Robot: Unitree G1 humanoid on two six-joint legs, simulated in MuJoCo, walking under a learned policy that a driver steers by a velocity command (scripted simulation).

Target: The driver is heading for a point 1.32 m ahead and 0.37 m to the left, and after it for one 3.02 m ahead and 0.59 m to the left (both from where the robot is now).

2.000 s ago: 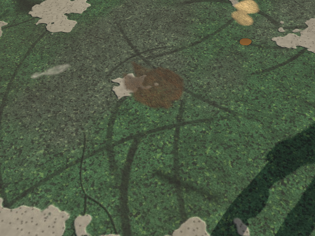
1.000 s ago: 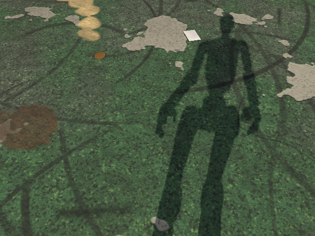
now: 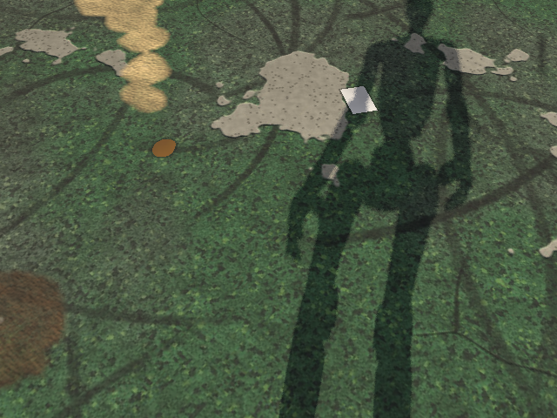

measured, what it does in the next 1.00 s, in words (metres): walks ahead, turning left: right foot, then left foot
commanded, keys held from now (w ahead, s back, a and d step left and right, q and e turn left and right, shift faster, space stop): w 0.22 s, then w+q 0.78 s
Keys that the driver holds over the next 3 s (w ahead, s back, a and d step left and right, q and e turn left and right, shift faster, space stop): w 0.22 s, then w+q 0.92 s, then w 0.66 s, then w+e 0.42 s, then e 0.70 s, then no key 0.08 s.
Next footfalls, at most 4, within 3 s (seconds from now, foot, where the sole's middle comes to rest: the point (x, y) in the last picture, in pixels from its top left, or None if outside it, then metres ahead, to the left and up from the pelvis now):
0.44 right None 0.42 -0.11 -0.77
0.98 left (230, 344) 0.63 0.15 -0.77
1.54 right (225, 226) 1.00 0.20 -0.77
2.06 left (125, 194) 1.10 0.51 -0.77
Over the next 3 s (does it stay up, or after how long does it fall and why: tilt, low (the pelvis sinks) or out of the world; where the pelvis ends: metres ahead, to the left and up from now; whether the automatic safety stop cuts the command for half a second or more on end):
stays up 1.23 0.46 0.00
